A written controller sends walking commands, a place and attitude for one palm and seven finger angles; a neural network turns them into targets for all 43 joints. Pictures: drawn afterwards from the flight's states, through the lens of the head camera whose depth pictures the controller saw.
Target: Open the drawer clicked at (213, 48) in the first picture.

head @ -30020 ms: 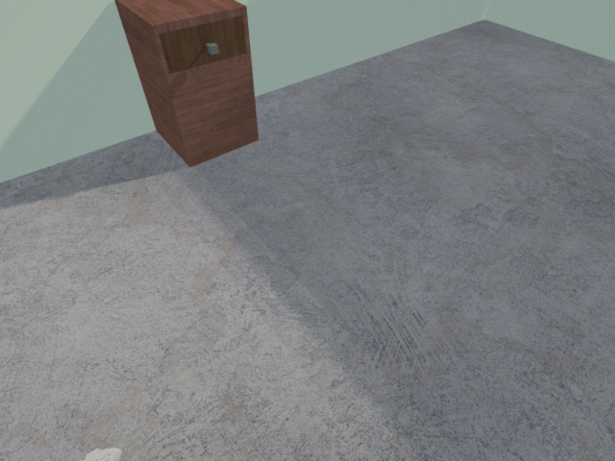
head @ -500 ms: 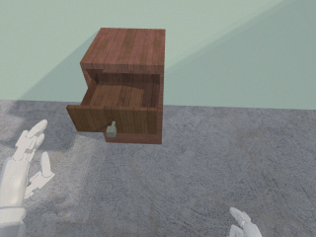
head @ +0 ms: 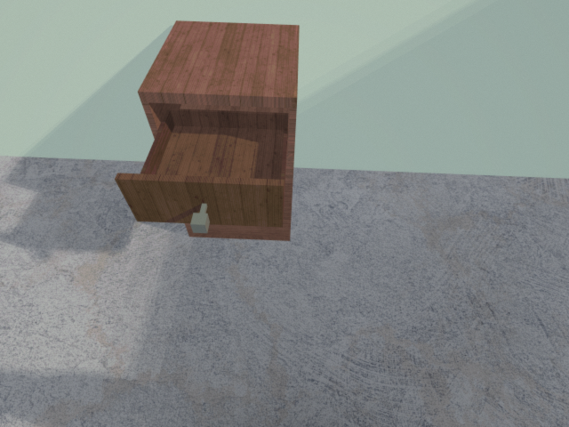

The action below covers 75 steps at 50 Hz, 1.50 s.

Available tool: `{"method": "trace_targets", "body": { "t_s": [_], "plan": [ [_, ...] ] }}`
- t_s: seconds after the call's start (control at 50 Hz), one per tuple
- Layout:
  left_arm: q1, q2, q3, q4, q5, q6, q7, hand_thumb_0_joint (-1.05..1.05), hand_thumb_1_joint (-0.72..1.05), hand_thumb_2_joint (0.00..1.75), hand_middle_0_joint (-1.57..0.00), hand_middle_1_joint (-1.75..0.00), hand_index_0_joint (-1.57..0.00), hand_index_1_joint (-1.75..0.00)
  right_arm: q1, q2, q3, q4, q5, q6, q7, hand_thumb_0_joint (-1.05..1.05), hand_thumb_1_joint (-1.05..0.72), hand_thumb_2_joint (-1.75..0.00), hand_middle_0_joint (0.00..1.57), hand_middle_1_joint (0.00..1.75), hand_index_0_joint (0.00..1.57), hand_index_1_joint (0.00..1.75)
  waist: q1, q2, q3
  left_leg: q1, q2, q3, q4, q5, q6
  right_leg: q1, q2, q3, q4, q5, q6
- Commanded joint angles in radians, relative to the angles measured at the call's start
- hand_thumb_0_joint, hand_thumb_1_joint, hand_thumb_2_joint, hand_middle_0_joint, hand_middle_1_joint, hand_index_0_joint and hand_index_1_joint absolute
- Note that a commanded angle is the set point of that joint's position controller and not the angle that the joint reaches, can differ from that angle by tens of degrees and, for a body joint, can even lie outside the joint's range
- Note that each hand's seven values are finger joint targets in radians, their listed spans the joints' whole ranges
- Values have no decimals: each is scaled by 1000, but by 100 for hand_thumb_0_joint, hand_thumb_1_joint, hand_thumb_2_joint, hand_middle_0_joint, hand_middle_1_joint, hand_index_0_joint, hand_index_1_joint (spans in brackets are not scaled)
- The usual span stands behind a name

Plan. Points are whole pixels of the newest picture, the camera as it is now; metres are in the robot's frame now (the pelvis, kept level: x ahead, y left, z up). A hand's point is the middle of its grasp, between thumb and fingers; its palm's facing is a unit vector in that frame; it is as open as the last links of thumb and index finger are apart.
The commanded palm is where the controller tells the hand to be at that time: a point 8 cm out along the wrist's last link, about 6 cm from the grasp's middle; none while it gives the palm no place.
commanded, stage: let the arm hang, fingers relaxed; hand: left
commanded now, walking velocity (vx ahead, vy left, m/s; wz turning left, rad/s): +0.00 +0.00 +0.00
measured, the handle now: (201, 217) +0.57 +0.24 -0.19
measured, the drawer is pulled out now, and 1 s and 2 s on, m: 0.29 0.29 0.29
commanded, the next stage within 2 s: look to check the result in 0.54 s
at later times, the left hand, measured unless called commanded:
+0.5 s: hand out of the picture +0.00 +0.16 -0.18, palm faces +0.05 -0.98 -0.18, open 7.4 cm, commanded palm none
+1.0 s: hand out of the picture -0.01 +0.15 -0.18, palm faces +0.05 -0.98 -0.18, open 7.4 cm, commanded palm none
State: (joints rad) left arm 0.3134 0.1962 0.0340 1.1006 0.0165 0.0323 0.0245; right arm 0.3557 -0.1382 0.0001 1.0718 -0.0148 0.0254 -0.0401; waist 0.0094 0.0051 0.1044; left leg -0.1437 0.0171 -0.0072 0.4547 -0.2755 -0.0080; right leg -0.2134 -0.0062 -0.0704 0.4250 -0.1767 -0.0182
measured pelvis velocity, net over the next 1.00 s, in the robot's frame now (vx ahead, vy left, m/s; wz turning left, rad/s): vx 0.00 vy -0.01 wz -0.01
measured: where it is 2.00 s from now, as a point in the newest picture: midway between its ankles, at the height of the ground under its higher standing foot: outside the picture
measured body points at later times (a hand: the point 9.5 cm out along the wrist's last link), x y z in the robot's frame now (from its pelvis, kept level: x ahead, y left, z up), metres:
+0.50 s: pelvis +0.00 +0.00 +0.00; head +0.01 +0.00 +0.45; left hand +0.00 +0.21 -0.16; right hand -0.03 -0.20 -0.16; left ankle -0.02 +0.12 -0.74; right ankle +0.04 -0.11 -0.74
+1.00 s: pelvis +0.00 -0.01 +0.00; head +0.02 -0.01 +0.45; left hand -0.01 +0.21 -0.16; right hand -0.04 -0.20 -0.16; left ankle -0.02 +0.12 -0.74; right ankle +0.04 -0.11 -0.74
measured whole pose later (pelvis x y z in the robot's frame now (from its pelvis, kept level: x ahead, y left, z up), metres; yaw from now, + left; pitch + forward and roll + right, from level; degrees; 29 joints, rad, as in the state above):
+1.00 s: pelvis +0.00 -0.01 +0.00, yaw -1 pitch -2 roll +0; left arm 0.28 0.12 0.03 1.14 0.02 0.00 0.03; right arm 0.35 -0.09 -0.01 1.12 -0.02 0.01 -0.05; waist 0.00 0.01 0.07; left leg -0.13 0.03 0.01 0.43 -0.27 -0.02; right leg -0.21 0.00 -0.06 0.43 -0.18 -0.03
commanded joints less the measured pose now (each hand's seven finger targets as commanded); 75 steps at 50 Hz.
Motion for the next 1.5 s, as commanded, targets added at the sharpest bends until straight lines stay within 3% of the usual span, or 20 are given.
{"method": "trace_targets", "body": {
  "t_s": [0.0, 0.22, 0.26, 0.38, 0.46, 0.56, 0.8, 0.86, 0.98, 1.16, 1.24, 1.3, 1.48],
  "plan": [
    [28, 66, 4, -18, -6, -24, 6, 0, 90, 90, -20, -30, -20, -30, 79, -76, -15, -15, 6, -22, -5, 0, -90, -90, 20, 30, 20, 30, -9, -7, -27, -82, 67, -49, -111, 77, 50, 57, -80, 96, -89, -17, -28],
    [39, 35, 5, 6, -3, -25, 13, 0, 90, 90, -20, -30, -20, -30, 92, -38, -15, 20, 3, -26, -6, 0, -90, -90, 20, 30, 20, 30, -8, -5, 37, -108, 61, -43, -128, 28, 49, 10, -72, 101, -92, -60, -24],
    [48, 29, 7, 6, -1, -27, 14, 0, 90, 90, -20, -30, -20, -30, 87, -38, -17, 19, 4, -27, -7, 0, -90, -90, 20, 30, 20, 30, -6, 21, 35, -97, 60, -39, -124, 29, 46, -6, -71, 103, -91, -63, -25],
    [46, 20, 10, 4, -2, -30, 13, 0, 90, 90, -20, -30, -20, -30, 100, -24, -18, 18, 1, -29, -9, 0, -90, -90, 20, 30, 20, 30, -8, 4, 24, -106, 61, -37, -118, 48, 47, 17, -74, 101, -92, -40, -27],
    [49, 17, 11, 5, -2, -32, 13, 0, 90, 90, -20, -30, -20, -30, 96, -25, -19, 18, 4, -31, -10, 0, -90, -90, 20, 30, 20, 30, -7, 27, 12, -89, 64, -37, -116, 75, 44, 20, -72, 99, -85, -12, -29],
    [48, 15, 11, 11, -4, -32, 14, 0, 90, 90, -20, -30, -20, -30, 95, -27, -20, 24, 5, -31, -11, 0, -90, -90, 20, 30, 20, 30, -6, 2, 18, -78, 67, -37, -118, 83, 43, 17, -75, 97, -86, -6, -30],
    [47, 17, 12, 17, -4, -32, 15, 0, 90, 90, -20, -30, -20, -30, 111, -21, -18, 35, 2, -26, -9, 0, -90, -90, 20, 30, 20, 30, -10, 9, 25, -87, 58, -26, -116, 46, 40, 14, -77, 110, -108, -64, -30],
    [53, 13, 12, 16, -4, -34, 15, 0, 90, 90, -20, -30, -20, -30, 105, -23, -20, 32, 4, -27, -10, 0, -90, -90, 20, 30, 20, 30, -10, 28, 17, -66, 61, -27, -111, 63, 38, 1, -74, 109, -101, -46, -31],
    [47, 12, 12, 18, -5, -35, 16, 0, 90, 90, -20, -30, -20, -30, 109, -17, -20, 34, 2, -27, -11, 0, -90, -90, 20, 30, 20, 30, -11, -1, 17, -71, 62, -26, -110, 77, 39, 14, -76, 103, -101, -31, -31],
    [45, 10, 13, 19, -4, -37, 16, 0, 90, 90, -20, -30, -20, -30, 94, -26, -21, 35, 5, -31, -13, 0, -90, -90, 20, 30, 20, 30, -9, 22, 10, -57, 68, -25, -116, 111, 35, 24, -75, 100, -89, 22, -30],
    [41, 13, 13, 20, -6, -37, 15, 0, 90, 90, -20, -30, -20, -30, 92, -21, -20, 38, 3, -29, -12, 0, -90, -90, 20, 30, 20, 30, -10, -4, 11, -61, 63, -25, -119, 99, 36, 33, -77, 103, -99, 6, -30],
    [38, 14, 13, 18, -5, -38, 16, 0, 90, 90, -20, -30, -20, -30, 93, -21, -21, 39, 3, -30, -12, 0, -90, -90, 20, 30, 20, 30, -11, 23, 6, -54, 66, -23, -120, 113, 35, 37, -77, 102, -94, 28, -30],
    [34, 12, 12, 22, -5, -39, 16, 0, 90, 90, -20, -30, -20, -30, 83, -29, -21, 39, 4, -32, -14, 0, -90, -90, 20, 30, 20, 30, -11, 9, 2, -44, 72, -25, -125, 131, 34, 46, -77, 96, -90, 54, -29]
  ]
}}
